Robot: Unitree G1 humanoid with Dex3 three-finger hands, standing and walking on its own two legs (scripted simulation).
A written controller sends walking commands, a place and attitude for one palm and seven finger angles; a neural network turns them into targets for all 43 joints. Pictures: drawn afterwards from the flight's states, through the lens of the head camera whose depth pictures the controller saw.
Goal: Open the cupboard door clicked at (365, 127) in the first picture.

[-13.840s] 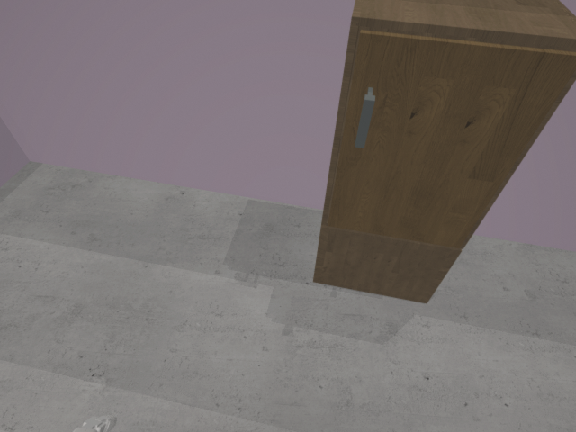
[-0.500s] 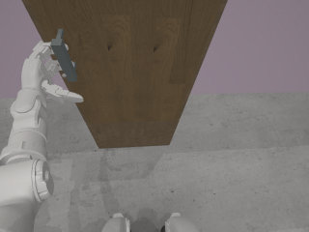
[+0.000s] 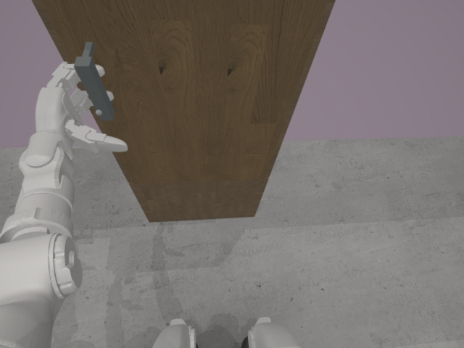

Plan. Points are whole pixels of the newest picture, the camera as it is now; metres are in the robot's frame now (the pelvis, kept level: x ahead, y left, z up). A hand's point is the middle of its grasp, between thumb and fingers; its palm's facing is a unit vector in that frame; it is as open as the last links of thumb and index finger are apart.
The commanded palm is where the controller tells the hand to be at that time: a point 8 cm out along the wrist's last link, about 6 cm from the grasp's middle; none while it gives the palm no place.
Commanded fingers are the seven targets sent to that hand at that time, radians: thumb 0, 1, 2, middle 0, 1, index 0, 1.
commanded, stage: close the thumb around the handle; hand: left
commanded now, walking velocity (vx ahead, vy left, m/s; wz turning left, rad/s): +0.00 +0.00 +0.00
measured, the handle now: (98, 83) +0.55 +0.21 +0.10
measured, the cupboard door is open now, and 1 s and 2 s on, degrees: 0 1 43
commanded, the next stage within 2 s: pull the door open along its arc in 0.70 s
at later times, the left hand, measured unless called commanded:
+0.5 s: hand (98, 111) +0.49 +0.20 +0.09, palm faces +0.02 -1.00 -0.01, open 7.5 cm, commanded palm +0.46 +0.25 +0.09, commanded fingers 0.00 0.90 0.90 -0.40 -1.35 -0.40 -1.35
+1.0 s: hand (105, 115) +0.48 +0.19 +0.09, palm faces +0.02 -1.00 +0.00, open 6.4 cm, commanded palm +0.44 +0.24 +0.09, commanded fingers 0.00 0.90 0.90 -0.40 -1.35 -0.40 -1.35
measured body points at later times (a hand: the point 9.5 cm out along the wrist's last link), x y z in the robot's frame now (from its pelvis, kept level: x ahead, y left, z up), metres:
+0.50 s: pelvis +0.01 +0.00 +0.00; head +0.11 +0.02 +0.44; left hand +0.48 +0.26 +0.09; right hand +0.03 -0.26 -0.11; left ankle +0.01 +0.10 -0.68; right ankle +0.01 -0.12 -0.68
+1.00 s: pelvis +0.01 +0.00 +0.00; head +0.10 +0.01 +0.44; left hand +0.48 +0.24 +0.09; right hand +0.03 -0.26 -0.11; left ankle +0.01 +0.10 -0.68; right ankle +0.01 -0.12 -0.68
